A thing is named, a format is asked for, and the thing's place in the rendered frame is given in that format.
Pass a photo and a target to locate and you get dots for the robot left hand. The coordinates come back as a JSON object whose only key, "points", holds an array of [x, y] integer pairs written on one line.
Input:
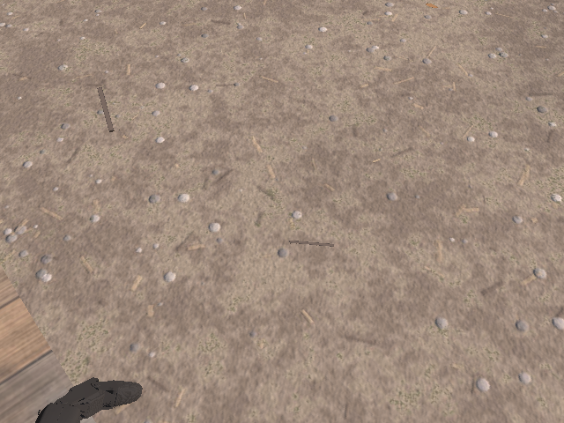
{"points": [[89, 397]]}

